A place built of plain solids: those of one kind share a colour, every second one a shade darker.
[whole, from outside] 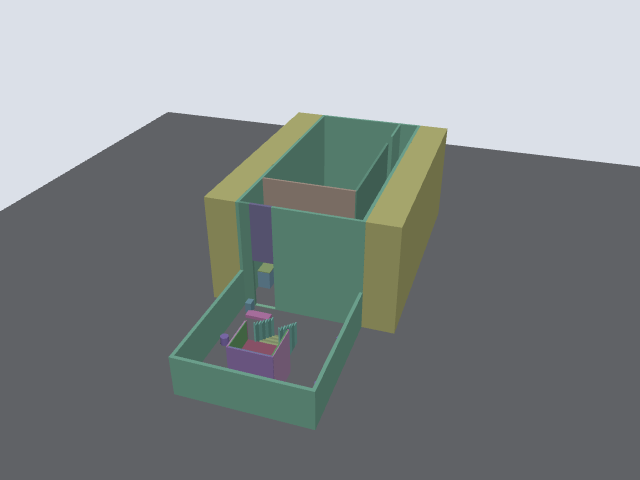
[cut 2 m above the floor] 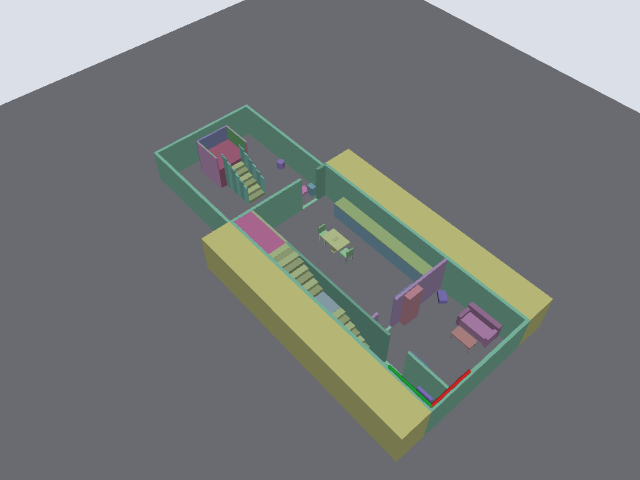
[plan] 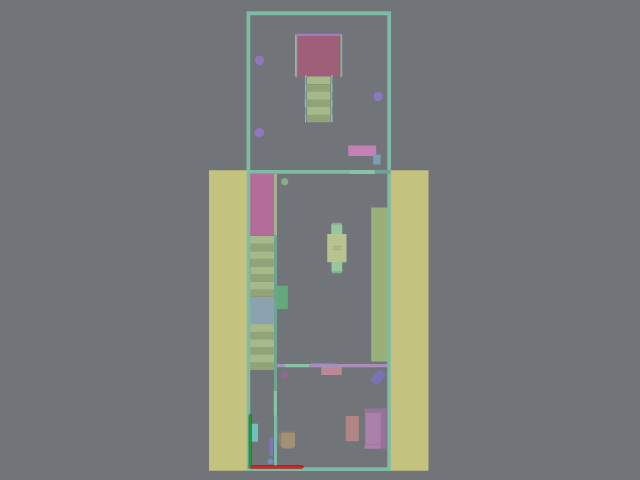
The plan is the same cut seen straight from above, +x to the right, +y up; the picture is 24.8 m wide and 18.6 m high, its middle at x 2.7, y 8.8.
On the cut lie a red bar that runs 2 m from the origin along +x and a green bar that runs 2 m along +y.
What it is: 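A terraced town house, two up and two down, 5.3 m between the party walls, 11.4 m deep; a hall 0.92 m wide; a stair of 15 risers of 170 mm on goings of 296 mm, 0.92 m wide, straight between the party wall and the hall's partition, arriving straight on the upper floor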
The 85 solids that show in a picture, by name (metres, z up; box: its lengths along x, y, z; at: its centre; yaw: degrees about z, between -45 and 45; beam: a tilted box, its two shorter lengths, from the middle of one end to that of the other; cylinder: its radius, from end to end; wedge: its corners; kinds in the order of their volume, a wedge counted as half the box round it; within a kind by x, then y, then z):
{
 "neighbour_1": {"box": [1.46, 11.64, 5.2], "at": [-0.87, 5.68, 2.55]},
 "neighbour_2": {"box": [1.46, 11.64, 5.2], "at": [6.17, 5.68, 2.55]},
 "wall_1": {"box": [0.15, 11.66, 5.2], "at": [-0.07, 5.68, 2.55]},
 "wall_2": {"box": [0.15, 6.3, 1.85], "at": [-0.07, 14.51, 0.88]},
 "wall_3": {"box": [0.12, 2.0, 5.2], "at": [0.98, 1.0, 2.55]},
 "wall_4": {"box": [0.12, 6.02, 5.2], "at": [0.98, 5.95, 2.55]},
 "wall_5": {"box": [4.0, 0.15, 5.2], "at": [1.85, 11.44, 2.55]},
 "wall_6": {"box": [5.6, 0.15, 5.2], "at": [2.65, -0.07, 2.55]},
 "wall_7": {"box": [5.6, 0.15, 1.85], "at": [2.65, 17.59, 0.88]},
 "wall_8": {"box": [0.63, 0.15, 5.2], "at": [5.14, 11.44, 2.55]},
 "wall_9": {"box": [0.15, 11.66, 5.2], "at": [5.38, 5.68, 2.55]},
 "wall_10": {"box": [0.15, 6.3, 1.85], "at": [5.38, 14.51, 0.88]},
 "tread_1": {"box": [0.92, 0.3, 0.22], "at": [0.46, 3.91, 0.06]},
 "tread_2": {"box": [0.92, 0.3, 0.39], "at": [0.46, 4.21, 0.14]},
 "tread_3": {"box": [0.92, 0.3, 0.56], "at": [0.46, 4.5, 0.23]},
 "tread_4": {"box": [0.92, 0.3, 0.73], "at": [0.46, 4.8, 0.31]},
 "tread_5": {"box": [0.92, 0.3, 0.9], "at": [0.46, 5.09, 0.4]},
 "tread_6": {"box": [0.92, 0.3, 1.07], "at": [0.46, 5.39, 0.48]},
 "tread_7": {"box": [0.92, 0.3, 1.24], "at": [0.46, 6.74, 0.57]},
 "tread_8": {"box": [0.92, 0.3, 1.41], "at": [0.46, 7.04, 0.65]},
 "tread_9": {"box": [0.92, 0.3, 1.58], "at": [0.46, 7.33, 0.74]},
 "tread_10": {"box": [0.92, 0.3, 1.75], "at": [0.46, 7.63, 0.82]},
 "tread_11": {"box": [0.92, 0.3, 1.92], "at": [0.46, 7.93, 0.91]},
 "tread_12": {"box": [0.92, 0.3, 2.09], "at": [0.46, 8.22, 0.99]},
 "tread_13": {"box": [0.92, 0.3, 2.26], "at": [0.46, 8.52, 1.08]},
 "tread_14": {"box": [0.92, 0.3, 2.43], "at": [0.46, 8.81, 1.16]},
 "tread_15": {"box": [0.92, 0.3, 0.22], "at": [2.65, 13.51, 0.06]},
 "tread_16": {"box": [0.92, 0.3, 0.39], "at": [2.65, 13.8, 0.14]},
 "tread_17": {"box": [0.92, 0.3, 0.56], "at": [2.65, 14.1, 0.23]},
 "tread_18": {"box": [0.92, 0.3, 0.73], "at": [2.65, 14.4, 0.31]},
 "tread_19": {"box": [0.92, 0.3, 0.9], "at": [2.65, 14.69, 0.4]},
 "tread_20": {"box": [0.92, 0.3, 1.07], "at": [2.65, 14.99, 0.48]},
 "under_landing_1": {"box": [0.92, 2.4, 2.5], "at": [0.46, 10.16, 1.2]},
 "plat_1": {"box": [1.72, 1.6, 1.24], "at": [2.65, 15.93, 0.57]},
 "kitchen_run_units_1": {"box": [0.6, 5.97, 0.91], "at": [5.0, 7.08, 0.41]},
 "bedroom_front_wall_1": {"box": [4.33, 0.12, 2.7], "at": [3.14, 8.9, 3.8]},
 "half_landing_1": {"box": [0.92, 1.06, 1.07], "at": [0.46, 6.07, 0.48]},
 "kitchen_wall_1": {"box": [0.3, 0.12, 2.5], "at": [1.19, 3.93, 1.2]},
 "kitchen_wall_2": {"box": [3.0, 0.12, 2.5], "at": [3.8, 3.93, 1.2]},
 "sofa_1": {"box": [0.65, 1.24, 0.37], "at": [4.78, 1.49, 0.24]},
 "sofa_2": {"box": [0.86, 0.16, 0.65], "at": [4.85, 0.79, 0.28]},
 "sofa_3": {"box": [0.86, 0.16, 0.65], "at": [4.85, 2.19, 0.28]},
 "sofa_4": {"box": [0.24, 1.56, 0.83], "at": [5.16, 1.49, 0.36]},
 "partition_low_beyond_1": {"box": [0.12, 2.4, 2.5], "at": [0.98, 10.16, 1.2]},
 "shelf_1": {"box": [0.8, 0.3, 1.95], "at": [3.15, 3.72, 0.93]},
 "back_wall_over_door_1": {"box": [0.99, 0.15, 2.74], "at": [4.34, 11.44, 3.78]},
 "dresser_1": {"box": [0.42, 0.9, 0.92], "at": [1.25, 6.58, 0.41]},
 "piece_1": {"box": [0.06, 0.3, 1.12], "at": [2.14, 13.51, 0.51]},
 "piece_2": {"box": [0.06, 0.3, 1.29], "at": [2.14, 13.8, 0.59]},
 "piece_3": {"box": [0.06, 0.3, 1.46], "at": [2.14, 14.1, 0.68]},
 "piece_4": {"box": [0.06, 0.3, 1.63], "at": [2.14, 14.4, 0.76]},
 "piece_5": {"box": [0.06, 0.3, 1.8], "at": [2.14, 14.69, 0.85]},
 "piece_6": {"box": [0.06, 0.3, 1.97], "at": [2.14, 14.99, 0.93]},
 "piece_7": {"box": [0.06, 0.3, 1.12], "at": [3.16, 13.51, 0.51]},
 "piece_8": {"box": [0.06, 0.3, 1.29], "at": [3.16, 13.8, 0.59]},
 "piece_9": {"box": [0.06, 0.3, 1.46], "at": [3.16, 14.1, 0.68]},
 "piece_10": {"box": [0.06, 0.3, 1.63], "at": [3.16, 14.4, 0.76]},
 "piece_11": {"box": [0.06, 0.3, 1.8], "at": [3.16, 14.69, 0.85]},
 "piece_12": {"box": [0.06, 0.3, 1.97], "at": [3.16, 14.99, 0.93]},
 "guard_far_ground_1": {"box": [1.84, 0.06, 2.14], "at": [2.65, 16.76, 1.02]},
 "guard_ground_1": {"box": [0.06, 1.6, 2.14], "at": [1.76, 15.93, 1.02]},
 "guard_whole_1": {"box": [0.06, 1.6, 0.9], "at": [1.79, 15.93, 1.64]},
 "guard_whole_2": {"box": [0.06, 1.6, 0.9], "at": [3.51, 15.93, 1.64]},
 "kitchen_run_worktop_1": {"box": [0.62, 5.97, 0.04], "at": [4.99, 7.08, 0.88]},
 "plant_pot_1": {"cylinder": 0.18, "from": [0.35, 12.96, 0.0], "to": [0.35, 12.96, 0.38]},
 "plant_pot_2": {"cylinder": 0.18, "from": [0.35, 15.76, 0.0], "to": [0.35, 15.76, 0.38]},
 "plant_pot_3": {"cylinder": 0.18, "from": [4.95, 14.36, 0.0], "to": [4.95, 14.36, 0.38]},
 "shoe_rack_1": {"box": [0.3, 0.7, 0.5], "at": [0.15, 1.33, 0.2]},
 "guard_far_whole_1": {"box": [1.72, 0.06, 0.9], "at": [2.65, 16.73, 1.64]},
 "yard_step_1": {"box": [1.09, 0.41, 0.2], "at": [4.34, 12.26, 0.05]},
 "meeting_table_1": {"box": [0.75, 1.1, 0.07], "at": [3.35, 8.49, 0.7]},
 "radiator_1": {"box": [0.14, 0.7, 0.6], "at": [0.81, 0.8, 0.42]},
 "bin_recycle_1": {"box": [0.28, 0.38, 0.55], "at": [4.9, 11.91, 0.23]},
 "box_cardboard_1": {"box": [0.36, 0.55, 0.27], "at": [4.95, 3.48, 0.08], "yaw": -40.0},
 "side_chair_1": {"box": [0.38, 0.08, 0.38], "at": [3.35, 7.55, 0.65]},
 "side_chair_2": {"box": [0.42, 0.42, 0.04], "at": [3.35, 7.79, 0.43]},
 "side_chair_3": {"box": [0.42, 0.42, 0.04], "at": [3.35, 9.19, 0.43]},
 "side_chair_4": {"box": [0.38, 0.08, 0.38], "at": [3.35, 9.43, 0.65]},
 "coffee_table_1": {"box": [0.5, 0.98, 0.07], "at": [3.95, 1.49, 0.36]},
 "armchair_shell_1": {"box": [0.54, 0.55, 0.1], "at": [1.47, 1.05, 0.4]},
 "threshold_1": {"box": [0.13, 0.94, 0.07], "at": [0.98, 2.47, -0.01]},
 "threshold_2": {"box": [0.96, 0.13, 0.07], "at": [1.82, 3.93, -0.01]},
 "threshold_3": {"box": [0.97, 0.16, 0.08], "at": [4.34, 11.44, -0.01]},
 "bin_waste_1": {"cylinder": 0.14, "from": [1.34, 11.06, 0.0], "to": [1.34, 11.06, 0.31]},
 "floor_lamp_1": {"cylinder": 0.14, "from": [1.34, 3.58, 0.0], "to": [1.34, 3.58, 0.03]}
}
